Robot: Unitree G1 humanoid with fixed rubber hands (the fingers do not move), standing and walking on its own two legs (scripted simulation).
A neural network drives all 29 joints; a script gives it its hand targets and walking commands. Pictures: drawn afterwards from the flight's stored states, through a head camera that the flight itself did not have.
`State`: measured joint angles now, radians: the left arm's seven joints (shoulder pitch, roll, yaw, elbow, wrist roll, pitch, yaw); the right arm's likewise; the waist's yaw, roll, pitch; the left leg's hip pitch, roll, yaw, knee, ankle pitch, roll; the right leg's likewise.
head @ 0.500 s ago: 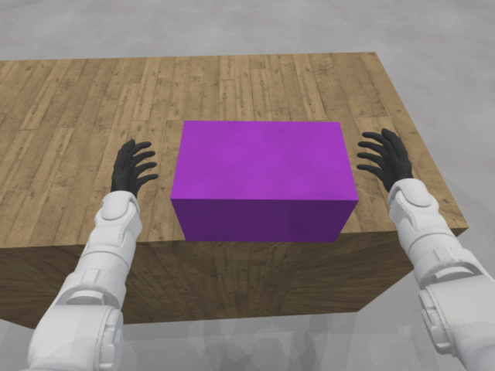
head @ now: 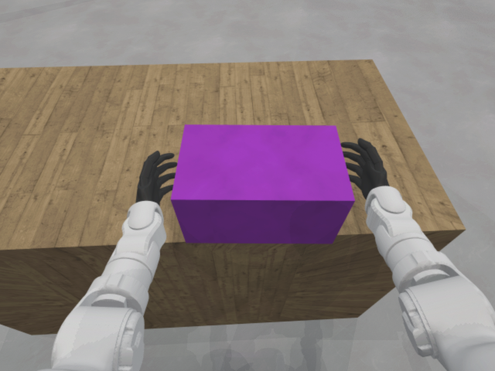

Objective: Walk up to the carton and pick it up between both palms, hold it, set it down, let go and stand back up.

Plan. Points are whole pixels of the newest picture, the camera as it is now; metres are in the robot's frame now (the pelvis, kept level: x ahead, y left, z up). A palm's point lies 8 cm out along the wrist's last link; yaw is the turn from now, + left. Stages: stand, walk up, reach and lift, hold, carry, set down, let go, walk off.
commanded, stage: reach and lift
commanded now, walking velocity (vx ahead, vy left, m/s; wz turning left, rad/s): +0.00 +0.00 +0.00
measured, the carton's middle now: (259, 185) +0.43 +0.01 +0.01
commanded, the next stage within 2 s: none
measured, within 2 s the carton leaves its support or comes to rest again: leaves its support in 1.18 s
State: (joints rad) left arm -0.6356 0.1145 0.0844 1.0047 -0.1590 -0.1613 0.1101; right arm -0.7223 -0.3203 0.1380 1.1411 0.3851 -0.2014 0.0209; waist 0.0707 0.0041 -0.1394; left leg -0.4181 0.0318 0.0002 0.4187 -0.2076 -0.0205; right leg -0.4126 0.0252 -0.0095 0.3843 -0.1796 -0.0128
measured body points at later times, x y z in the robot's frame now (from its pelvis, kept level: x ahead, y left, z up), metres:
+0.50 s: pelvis +0.00 +0.00 +0.00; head +0.04 +0.00 +0.45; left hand +0.38 +0.19 +0.03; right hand +0.43 -0.18 +0.05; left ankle -0.01 +0.13 -0.74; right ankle -0.01 -0.11 -0.74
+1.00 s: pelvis +0.00 +0.00 +0.00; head +0.04 +0.00 +0.45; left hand +0.38 +0.19 +0.03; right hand +0.43 -0.18 +0.05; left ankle -0.01 +0.13 -0.74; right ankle -0.01 -0.11 -0.74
